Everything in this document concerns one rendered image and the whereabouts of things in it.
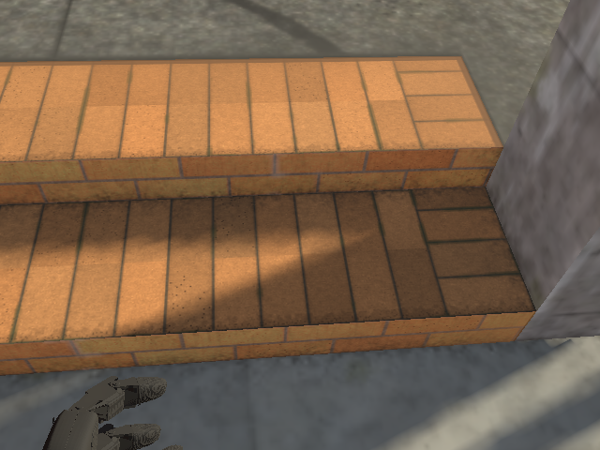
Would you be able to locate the robot left hand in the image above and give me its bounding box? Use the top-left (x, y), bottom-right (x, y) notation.
top-left (42, 376), bottom-right (183, 450)

